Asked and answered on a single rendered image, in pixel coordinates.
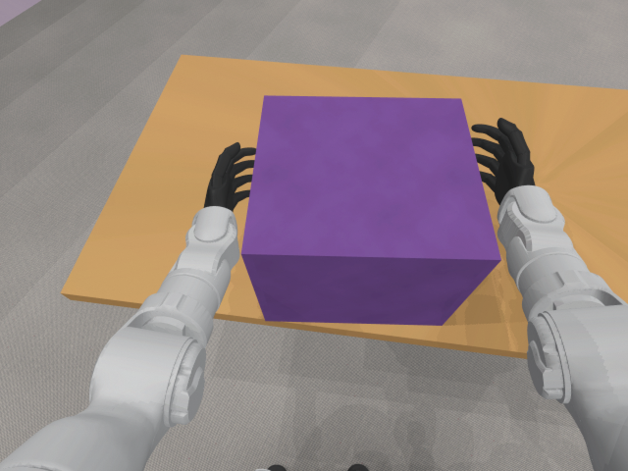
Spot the right robot hand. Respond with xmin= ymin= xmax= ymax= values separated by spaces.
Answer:
xmin=471 ymin=118 xmax=535 ymax=205

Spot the right robot forearm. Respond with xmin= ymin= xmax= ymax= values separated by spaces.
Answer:
xmin=497 ymin=185 xmax=628 ymax=322

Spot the right robot upper arm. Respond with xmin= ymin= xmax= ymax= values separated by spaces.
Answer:
xmin=527 ymin=305 xmax=628 ymax=471

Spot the left robot upper arm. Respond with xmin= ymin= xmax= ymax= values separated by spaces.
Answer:
xmin=0 ymin=327 xmax=206 ymax=471

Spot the left robot hand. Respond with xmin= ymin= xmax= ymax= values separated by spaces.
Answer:
xmin=204 ymin=142 xmax=256 ymax=212

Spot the table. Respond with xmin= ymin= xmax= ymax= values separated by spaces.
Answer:
xmin=61 ymin=55 xmax=628 ymax=359

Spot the carton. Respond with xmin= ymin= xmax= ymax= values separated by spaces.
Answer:
xmin=241 ymin=95 xmax=501 ymax=326

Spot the left robot forearm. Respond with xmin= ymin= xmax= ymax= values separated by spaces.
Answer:
xmin=89 ymin=206 xmax=240 ymax=403

